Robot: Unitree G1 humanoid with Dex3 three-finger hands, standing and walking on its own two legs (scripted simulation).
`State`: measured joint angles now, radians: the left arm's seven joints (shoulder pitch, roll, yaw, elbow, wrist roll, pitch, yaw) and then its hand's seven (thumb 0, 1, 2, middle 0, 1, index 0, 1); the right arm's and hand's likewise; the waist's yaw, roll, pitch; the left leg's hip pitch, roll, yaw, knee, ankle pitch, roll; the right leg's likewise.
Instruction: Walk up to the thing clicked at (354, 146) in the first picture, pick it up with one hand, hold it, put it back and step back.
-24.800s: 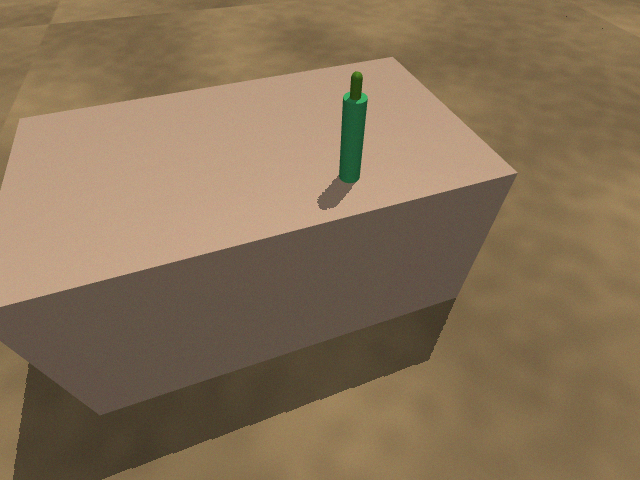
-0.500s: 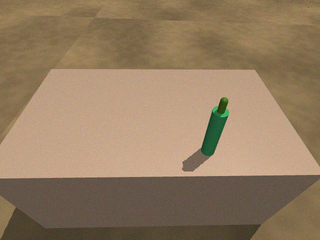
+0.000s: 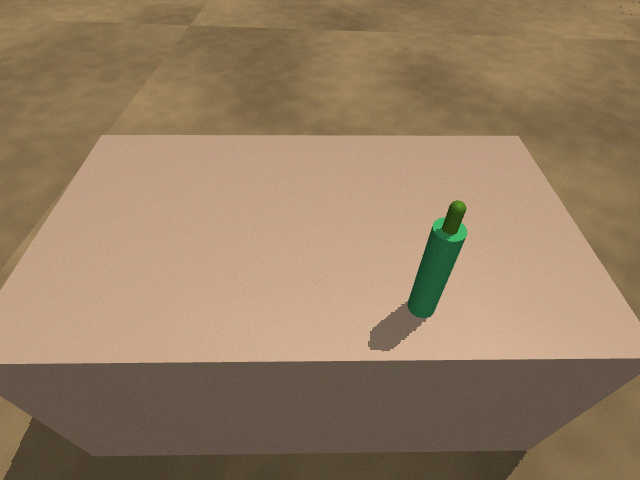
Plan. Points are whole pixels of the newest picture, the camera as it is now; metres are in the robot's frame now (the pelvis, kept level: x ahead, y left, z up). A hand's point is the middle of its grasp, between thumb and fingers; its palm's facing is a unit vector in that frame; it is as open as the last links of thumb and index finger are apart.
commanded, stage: home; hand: right
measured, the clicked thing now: (437, 262) +0.48 -0.18 -0.04
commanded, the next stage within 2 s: stand in 0.42 s
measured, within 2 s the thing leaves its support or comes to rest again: neither
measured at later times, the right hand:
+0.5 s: hand out of the picture +0.08 -0.25 -0.15, palm faces -0.03 +0.93 -0.36, open 17.2 cm
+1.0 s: hand out of the picture +0.09 -0.25 -0.16, palm faces -0.04 +0.94 -0.35, open 8.7 cm
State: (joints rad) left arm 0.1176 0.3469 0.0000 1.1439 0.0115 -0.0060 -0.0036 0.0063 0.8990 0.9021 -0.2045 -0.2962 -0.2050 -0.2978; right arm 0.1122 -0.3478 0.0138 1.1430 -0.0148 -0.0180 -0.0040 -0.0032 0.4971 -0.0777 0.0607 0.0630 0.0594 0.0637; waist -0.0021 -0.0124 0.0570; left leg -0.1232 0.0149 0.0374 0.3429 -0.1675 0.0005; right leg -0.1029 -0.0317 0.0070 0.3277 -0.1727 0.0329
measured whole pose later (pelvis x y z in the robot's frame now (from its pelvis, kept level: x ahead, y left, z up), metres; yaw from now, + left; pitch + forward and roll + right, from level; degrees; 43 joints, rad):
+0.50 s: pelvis +0.01 +0.00 +0.00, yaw +0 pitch -3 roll +0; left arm 0.11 0.35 0.00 1.14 0.01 -0.01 0.00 0.01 0.90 0.90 -0.20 -0.30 -0.21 -0.30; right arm 0.11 -0.34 0.00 1.15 -0.02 -0.01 0.00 0.00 0.50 -0.08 0.06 0.06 0.06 0.06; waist -0.01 -0.01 0.06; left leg -0.11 0.01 0.03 0.33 -0.17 0.00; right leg -0.09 -0.04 0.00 0.31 -0.17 0.03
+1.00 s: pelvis +0.01 +0.00 +0.00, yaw +1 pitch -2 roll +0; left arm 0.12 0.35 0.00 1.13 0.01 0.00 0.00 0.01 0.90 0.90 -0.20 -0.30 -0.21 -0.30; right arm 0.11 -0.34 0.00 1.14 -0.02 -0.02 0.00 0.00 -0.65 -0.84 0.20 0.30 0.20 0.30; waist 0.00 -0.01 0.05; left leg -0.11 0.01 0.03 0.32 -0.17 0.00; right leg -0.09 -0.04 0.00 0.31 -0.18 0.03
